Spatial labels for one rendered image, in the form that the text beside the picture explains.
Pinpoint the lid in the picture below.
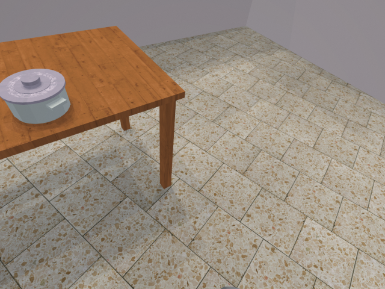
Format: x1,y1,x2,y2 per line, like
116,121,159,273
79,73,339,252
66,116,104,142
0,69,66,105

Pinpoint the table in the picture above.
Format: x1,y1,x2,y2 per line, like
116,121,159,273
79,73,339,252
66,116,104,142
0,26,185,189

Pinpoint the pot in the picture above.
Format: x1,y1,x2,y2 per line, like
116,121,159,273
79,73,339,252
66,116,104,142
6,88,70,124

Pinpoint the knob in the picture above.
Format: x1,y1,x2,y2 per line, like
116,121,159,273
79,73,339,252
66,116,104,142
20,73,40,86

